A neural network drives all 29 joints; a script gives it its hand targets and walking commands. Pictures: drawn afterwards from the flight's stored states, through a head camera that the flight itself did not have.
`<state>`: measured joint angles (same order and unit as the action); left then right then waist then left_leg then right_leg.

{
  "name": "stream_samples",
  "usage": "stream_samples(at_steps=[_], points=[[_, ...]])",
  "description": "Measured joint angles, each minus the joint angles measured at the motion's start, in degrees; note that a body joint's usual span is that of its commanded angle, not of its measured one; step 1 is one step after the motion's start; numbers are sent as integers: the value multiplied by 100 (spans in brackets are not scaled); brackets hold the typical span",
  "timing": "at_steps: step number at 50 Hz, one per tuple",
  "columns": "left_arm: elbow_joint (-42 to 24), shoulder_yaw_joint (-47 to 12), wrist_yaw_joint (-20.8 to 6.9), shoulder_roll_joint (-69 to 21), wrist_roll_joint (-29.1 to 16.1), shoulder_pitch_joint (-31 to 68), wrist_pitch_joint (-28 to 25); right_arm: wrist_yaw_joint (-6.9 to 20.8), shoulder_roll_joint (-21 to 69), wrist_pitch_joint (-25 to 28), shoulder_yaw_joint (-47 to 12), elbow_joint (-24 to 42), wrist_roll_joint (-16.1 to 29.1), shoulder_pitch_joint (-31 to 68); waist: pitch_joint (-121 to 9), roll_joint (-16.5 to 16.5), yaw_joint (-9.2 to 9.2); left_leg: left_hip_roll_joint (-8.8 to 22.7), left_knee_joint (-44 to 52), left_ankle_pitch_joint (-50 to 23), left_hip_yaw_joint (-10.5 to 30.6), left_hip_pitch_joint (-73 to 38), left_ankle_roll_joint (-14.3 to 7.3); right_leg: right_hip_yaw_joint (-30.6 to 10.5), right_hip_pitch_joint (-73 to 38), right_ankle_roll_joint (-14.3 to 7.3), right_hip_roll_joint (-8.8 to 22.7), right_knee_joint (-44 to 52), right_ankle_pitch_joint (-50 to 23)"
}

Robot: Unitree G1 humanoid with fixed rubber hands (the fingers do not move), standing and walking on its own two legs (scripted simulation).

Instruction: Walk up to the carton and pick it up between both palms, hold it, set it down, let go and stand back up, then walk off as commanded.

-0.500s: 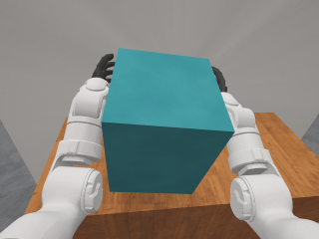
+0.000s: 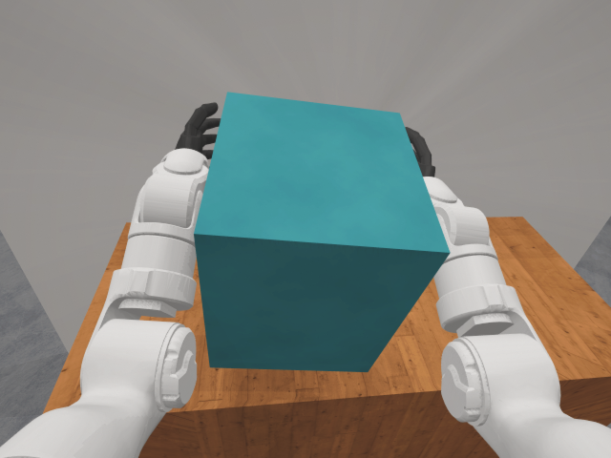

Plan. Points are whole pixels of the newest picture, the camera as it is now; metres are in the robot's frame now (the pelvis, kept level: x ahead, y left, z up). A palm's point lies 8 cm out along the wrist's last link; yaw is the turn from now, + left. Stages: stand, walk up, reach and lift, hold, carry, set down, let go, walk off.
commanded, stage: hold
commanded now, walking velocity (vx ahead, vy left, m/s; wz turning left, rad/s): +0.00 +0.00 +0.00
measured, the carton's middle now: (302, 242) +0.31 +0.01 +0.19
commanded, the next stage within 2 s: set down in 0.18 s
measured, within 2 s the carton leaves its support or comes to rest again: neither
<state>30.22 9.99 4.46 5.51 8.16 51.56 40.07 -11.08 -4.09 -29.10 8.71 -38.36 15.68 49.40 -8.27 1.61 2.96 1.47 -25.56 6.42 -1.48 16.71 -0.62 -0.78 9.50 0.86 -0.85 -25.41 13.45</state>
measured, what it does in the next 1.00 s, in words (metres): stands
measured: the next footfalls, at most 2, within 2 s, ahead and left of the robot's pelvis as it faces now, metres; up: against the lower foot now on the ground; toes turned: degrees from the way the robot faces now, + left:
none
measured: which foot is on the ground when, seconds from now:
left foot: down 0.00-1.00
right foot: down 0.00-1.00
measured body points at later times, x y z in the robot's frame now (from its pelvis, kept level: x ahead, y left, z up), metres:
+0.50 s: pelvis +0.00 +0.00 +0.00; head -0.09 +0.02 +0.44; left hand +0.39 +0.15 +0.28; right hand +0.39 -0.13 +0.26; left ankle +0.08 +0.11 -0.74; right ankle +0.01 -0.13 -0.74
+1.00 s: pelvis +0.02 +0.00 +0.00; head -0.02 +0.04 +0.45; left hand +0.44 +0.14 +0.22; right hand +0.42 -0.14 +0.18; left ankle +0.08 +0.11 -0.74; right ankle +0.01 -0.13 -0.74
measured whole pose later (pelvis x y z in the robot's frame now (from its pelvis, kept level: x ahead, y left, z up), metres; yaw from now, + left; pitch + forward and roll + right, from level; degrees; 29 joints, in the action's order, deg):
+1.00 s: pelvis +0.02 +0.00 +0.00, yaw +0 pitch -4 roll -1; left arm 34.6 14.1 -3.9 4.7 13.3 49.3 23.9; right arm -6.6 0.8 -3.6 12.0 -47.9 2.6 44.3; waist -2.4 4.0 3.8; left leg 1.4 -25.5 8.4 -1.5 13.1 -0.4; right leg -0.8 5.1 0.9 -0.8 -23.7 14.5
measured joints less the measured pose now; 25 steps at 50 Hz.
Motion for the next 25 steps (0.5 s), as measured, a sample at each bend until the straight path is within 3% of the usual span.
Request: stream_samples(at_steps=[19,22,25], points=[[-123,28,-86,-43,144,-48,79,7,1,44,0,1,103,-48,-1,-26,3,0,4,27,0,-159,-1,-2,-175,0,0,40,2],[-125,170,-227,-55,236,-47,-142,76,39,230,1,-19,-126,5,-1,-19,4,0,4,24,0,-177,-4,-2,-193,0,-1,40,2],[-105,487,-506,-90,494,-48,-478,303,135,627,20,-280,-689,141,0,-3,26,0,4,25,0,-191,-9,-2,-207,0,-1,40,4]])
